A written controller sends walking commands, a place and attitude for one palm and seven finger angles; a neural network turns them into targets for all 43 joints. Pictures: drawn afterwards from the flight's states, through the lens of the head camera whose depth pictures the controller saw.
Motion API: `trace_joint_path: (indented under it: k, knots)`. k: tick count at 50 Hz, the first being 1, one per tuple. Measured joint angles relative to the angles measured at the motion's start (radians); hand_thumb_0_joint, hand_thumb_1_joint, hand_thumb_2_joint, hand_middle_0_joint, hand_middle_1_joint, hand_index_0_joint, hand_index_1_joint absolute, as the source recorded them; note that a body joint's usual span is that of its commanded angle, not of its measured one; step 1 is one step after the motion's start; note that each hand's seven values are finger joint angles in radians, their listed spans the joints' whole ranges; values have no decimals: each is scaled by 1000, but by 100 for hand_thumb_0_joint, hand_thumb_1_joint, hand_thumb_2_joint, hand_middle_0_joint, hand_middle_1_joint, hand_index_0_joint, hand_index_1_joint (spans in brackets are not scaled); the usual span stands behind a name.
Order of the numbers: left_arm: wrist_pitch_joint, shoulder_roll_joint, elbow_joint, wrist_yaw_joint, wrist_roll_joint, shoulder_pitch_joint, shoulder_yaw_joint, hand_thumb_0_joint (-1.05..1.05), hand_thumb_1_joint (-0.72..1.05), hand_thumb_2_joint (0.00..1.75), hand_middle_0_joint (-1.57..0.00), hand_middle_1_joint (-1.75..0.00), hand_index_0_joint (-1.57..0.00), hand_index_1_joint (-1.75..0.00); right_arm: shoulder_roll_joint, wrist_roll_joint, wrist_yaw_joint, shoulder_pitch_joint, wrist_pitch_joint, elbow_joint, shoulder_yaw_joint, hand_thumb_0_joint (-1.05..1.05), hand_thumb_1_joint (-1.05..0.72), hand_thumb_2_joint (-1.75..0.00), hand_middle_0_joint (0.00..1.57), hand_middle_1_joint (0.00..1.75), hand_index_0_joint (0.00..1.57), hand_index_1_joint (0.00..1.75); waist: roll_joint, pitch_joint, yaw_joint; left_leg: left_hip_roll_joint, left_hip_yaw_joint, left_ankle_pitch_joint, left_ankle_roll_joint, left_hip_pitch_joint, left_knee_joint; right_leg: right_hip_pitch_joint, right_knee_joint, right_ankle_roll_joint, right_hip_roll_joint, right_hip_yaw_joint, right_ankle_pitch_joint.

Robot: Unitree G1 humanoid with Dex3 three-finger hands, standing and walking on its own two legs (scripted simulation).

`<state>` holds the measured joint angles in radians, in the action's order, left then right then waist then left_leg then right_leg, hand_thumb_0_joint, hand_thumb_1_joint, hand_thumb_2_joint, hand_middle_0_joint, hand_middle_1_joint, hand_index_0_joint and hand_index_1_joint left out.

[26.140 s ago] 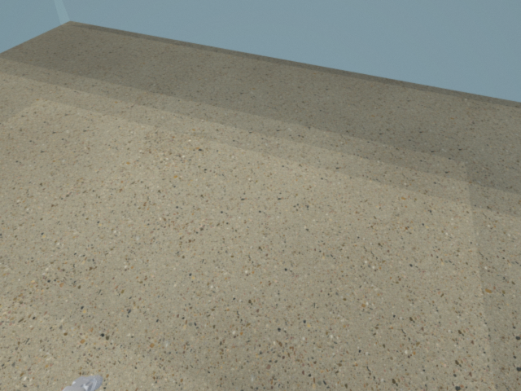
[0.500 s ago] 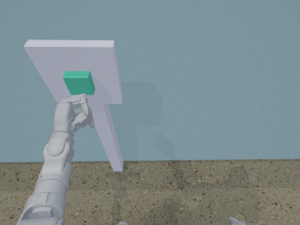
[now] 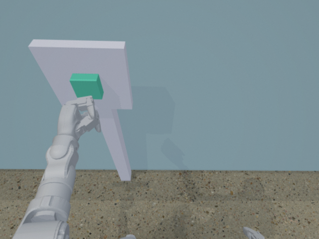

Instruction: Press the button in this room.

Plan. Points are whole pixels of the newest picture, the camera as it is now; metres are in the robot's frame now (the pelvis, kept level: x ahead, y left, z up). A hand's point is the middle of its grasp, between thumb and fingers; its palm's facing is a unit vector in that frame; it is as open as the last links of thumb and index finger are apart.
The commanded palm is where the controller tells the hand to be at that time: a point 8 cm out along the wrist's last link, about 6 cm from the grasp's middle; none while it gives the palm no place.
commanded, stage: press the button with the knuckle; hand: left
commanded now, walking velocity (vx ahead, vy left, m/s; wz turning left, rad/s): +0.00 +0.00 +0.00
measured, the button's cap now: (88, 85) +0.48 +0.20 +0.11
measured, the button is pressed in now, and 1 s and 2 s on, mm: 0 14 0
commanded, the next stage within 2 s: hold the button down briefly in 0.92 s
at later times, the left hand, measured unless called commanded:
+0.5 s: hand (96, 110) +0.42 +0.17 +0.08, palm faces +0.02 -1.00 -0.01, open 2.9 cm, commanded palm +0.41 +0.22 +0.08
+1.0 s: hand (96, 106) +0.44 +0.18 +0.08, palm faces +0.03 -1.00 -0.02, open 2.9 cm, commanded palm +0.45 +0.21 +0.08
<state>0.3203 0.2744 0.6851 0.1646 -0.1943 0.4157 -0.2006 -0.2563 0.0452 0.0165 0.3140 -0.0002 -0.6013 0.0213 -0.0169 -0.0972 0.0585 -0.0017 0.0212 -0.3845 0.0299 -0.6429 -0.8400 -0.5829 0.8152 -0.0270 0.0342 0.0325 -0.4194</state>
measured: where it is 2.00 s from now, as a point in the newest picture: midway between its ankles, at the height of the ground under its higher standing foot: outside the picture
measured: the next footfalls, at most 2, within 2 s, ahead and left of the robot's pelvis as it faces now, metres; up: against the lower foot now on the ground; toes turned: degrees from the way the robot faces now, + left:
none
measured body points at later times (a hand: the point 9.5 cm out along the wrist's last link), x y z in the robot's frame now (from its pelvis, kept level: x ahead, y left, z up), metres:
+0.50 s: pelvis -0.01 +0.00 -0.01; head +0.06 +0.01 +0.44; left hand +0.42 +0.23 +0.08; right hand +0.07 -0.25 -0.12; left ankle +0.02 +0.10 -0.70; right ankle -0.01 -0.10 -0.70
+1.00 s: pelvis -0.03 +0.00 -0.01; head +0.05 +0.02 +0.43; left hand +0.43 +0.23 +0.08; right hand +0.02 -0.26 -0.13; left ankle +0.02 +0.10 -0.70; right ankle -0.01 -0.10 -0.70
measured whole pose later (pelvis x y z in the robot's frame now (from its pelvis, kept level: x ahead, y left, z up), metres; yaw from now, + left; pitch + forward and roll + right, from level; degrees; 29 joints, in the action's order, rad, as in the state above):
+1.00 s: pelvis -0.03 +0.00 -0.01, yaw +1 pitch +14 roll -2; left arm 0.42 0.37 1.13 0.15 -0.14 0.81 -0.24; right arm -0.27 0.03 0.02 0.35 -0.01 -0.68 0.03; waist -0.02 -0.09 0.12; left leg 0.00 -0.01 -0.36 0.03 -0.81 -0.93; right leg -0.73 0.89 -0.03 0.03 0.07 -0.40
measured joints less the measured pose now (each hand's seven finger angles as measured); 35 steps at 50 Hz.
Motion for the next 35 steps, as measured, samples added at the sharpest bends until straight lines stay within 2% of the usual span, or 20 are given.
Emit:
trace_joint_path:
  k: [7,15,24,35]
  knots:
    - [13,18,57,-10,15,65,-19,2,90,90,-130,-150,-130,-150,5,-5,7,-5,-1,-22,1,1,-91,-90,21,30,21,29,6,9,12,0,-4,-3,0,-21,-15,-19,12,0,0,4,-3]
    - [14,39,140,16,13,133,-38,1,89,91,-130,-150,-130,-150,4,-4,3,14,9,-24,2,1,-91,-90,21,30,21,29,4,-2,21,-1,-2,-5,3,-37,-19,-33,12,2,1,2,-2]
    - [44,27,184,-9,27,169,-30,-1,87,93,-130,-150,-130,-150,2,-9,-5,25,14,-39,-5,1,-91,-90,21,30,21,29,0,-3,18,2,-7,-5,6,-60,-35,-52,26,5,-3,7,-3]
    - [78,51,315,-17,46,269,-38,0,86,95,-130,-150,-130,-150,4,-13,-2,17,10,-55,5,1,-91,-90,21,30,21,29,2,3,33,2,-15,3,5,-89,-56,-78,44,4,-2,16,3]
